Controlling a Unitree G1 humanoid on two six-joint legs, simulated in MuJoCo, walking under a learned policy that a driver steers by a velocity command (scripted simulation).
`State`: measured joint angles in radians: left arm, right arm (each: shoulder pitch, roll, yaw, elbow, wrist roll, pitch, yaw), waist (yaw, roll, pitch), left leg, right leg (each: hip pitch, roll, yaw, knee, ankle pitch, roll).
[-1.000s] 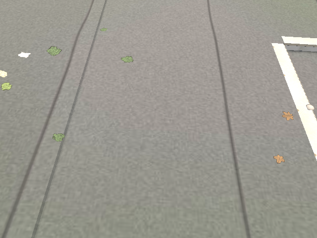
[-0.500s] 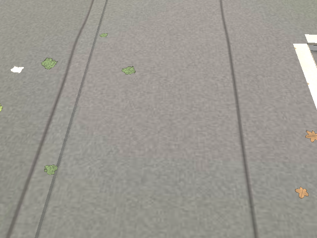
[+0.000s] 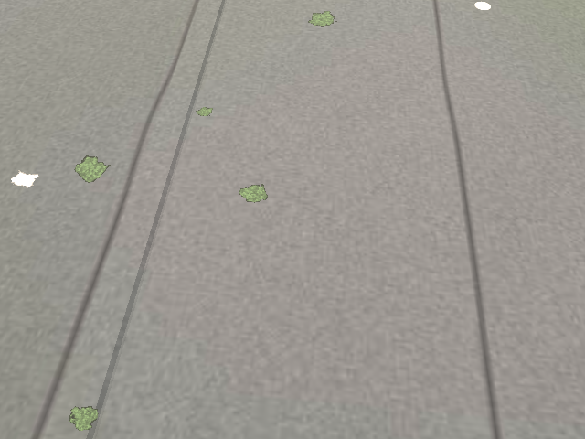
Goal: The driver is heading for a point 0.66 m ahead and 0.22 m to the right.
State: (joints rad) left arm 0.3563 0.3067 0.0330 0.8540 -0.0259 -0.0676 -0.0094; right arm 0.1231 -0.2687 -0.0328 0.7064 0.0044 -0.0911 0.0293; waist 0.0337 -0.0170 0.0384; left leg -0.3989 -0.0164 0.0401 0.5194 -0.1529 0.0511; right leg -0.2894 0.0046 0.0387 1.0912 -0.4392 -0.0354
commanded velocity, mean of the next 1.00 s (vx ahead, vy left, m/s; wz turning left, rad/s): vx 0.48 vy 0.00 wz -0.38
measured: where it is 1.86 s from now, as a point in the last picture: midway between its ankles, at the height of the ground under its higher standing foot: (370, 366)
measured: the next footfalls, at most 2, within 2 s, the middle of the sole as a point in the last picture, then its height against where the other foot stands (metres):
right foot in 0.44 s outside the picture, level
left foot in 0.92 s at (329, 331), level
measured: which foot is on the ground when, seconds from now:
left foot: down 0.00-0.46, up 0.48-0.90, down 0.92-1.00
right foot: up 0.00-0.42, down 0.44-0.92, up 0.94-1.00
